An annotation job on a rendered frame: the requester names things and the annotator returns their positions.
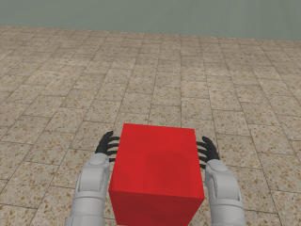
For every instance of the robot left hand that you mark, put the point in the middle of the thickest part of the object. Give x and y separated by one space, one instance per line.
104 146

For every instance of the carton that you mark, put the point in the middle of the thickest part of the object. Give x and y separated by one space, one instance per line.
156 179

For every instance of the robot right forearm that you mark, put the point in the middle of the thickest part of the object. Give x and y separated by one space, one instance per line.
225 198

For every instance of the robot right hand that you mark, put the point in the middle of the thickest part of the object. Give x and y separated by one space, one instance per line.
210 151

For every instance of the robot left forearm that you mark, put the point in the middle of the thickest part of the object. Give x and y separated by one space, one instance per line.
89 195

